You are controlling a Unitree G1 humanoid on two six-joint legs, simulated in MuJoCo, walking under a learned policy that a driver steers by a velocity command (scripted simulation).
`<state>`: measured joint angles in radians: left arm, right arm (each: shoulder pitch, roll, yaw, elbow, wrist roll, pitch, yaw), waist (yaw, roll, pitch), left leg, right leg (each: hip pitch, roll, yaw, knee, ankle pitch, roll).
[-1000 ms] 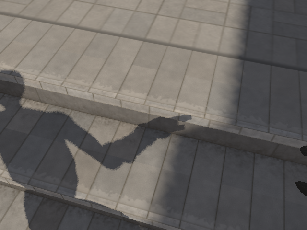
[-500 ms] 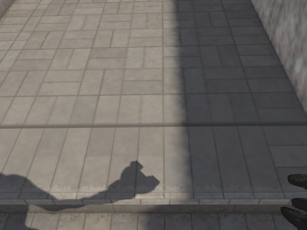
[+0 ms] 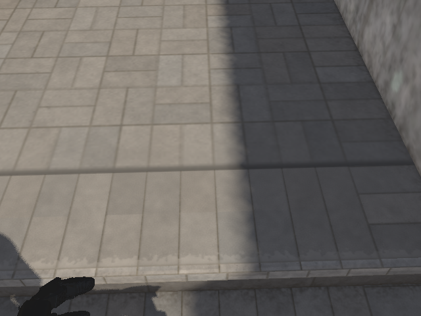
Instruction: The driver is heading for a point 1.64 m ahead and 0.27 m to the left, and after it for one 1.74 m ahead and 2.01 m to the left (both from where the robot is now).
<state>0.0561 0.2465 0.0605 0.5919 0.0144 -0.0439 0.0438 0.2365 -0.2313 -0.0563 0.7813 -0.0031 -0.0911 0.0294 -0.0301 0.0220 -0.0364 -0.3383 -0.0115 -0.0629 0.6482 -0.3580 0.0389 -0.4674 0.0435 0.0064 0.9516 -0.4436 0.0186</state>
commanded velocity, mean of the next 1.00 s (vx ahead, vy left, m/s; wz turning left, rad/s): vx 0.00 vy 0.00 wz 0.37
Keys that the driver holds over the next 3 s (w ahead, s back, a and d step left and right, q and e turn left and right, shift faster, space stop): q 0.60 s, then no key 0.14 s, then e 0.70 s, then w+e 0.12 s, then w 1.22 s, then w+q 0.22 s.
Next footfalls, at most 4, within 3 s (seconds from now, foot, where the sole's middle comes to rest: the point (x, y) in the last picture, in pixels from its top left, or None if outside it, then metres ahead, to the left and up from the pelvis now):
0.20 right None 0.01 -0.15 -0.76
0.84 left None -0.02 0.15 -0.76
1.24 right None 0.04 -0.12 -0.76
1.92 left None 0.31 0.21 -0.61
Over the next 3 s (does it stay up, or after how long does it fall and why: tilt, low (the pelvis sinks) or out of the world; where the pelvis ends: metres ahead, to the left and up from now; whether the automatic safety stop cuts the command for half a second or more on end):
stays up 0.72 0.10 0.32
